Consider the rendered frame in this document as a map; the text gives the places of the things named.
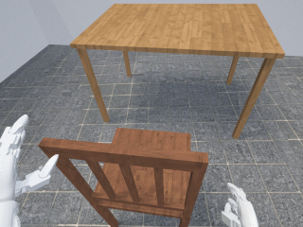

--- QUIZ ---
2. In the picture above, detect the table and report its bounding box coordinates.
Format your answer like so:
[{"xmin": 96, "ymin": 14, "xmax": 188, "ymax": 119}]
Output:
[{"xmin": 70, "ymin": 4, "xmax": 285, "ymax": 139}]

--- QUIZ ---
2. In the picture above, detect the left robot forearm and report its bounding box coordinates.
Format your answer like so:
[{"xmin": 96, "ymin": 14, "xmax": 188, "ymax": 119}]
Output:
[{"xmin": 0, "ymin": 201, "xmax": 21, "ymax": 227}]

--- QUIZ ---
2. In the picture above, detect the left robot hand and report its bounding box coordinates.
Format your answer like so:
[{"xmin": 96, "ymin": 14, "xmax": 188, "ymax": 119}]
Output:
[{"xmin": 0, "ymin": 114, "xmax": 59, "ymax": 201}]

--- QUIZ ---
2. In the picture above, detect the chair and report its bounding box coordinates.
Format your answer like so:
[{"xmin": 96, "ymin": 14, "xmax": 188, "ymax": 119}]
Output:
[{"xmin": 38, "ymin": 128, "xmax": 209, "ymax": 227}]

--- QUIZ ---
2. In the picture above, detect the right robot hand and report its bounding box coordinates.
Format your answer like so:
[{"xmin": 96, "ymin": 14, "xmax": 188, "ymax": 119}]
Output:
[{"xmin": 222, "ymin": 183, "xmax": 258, "ymax": 227}]

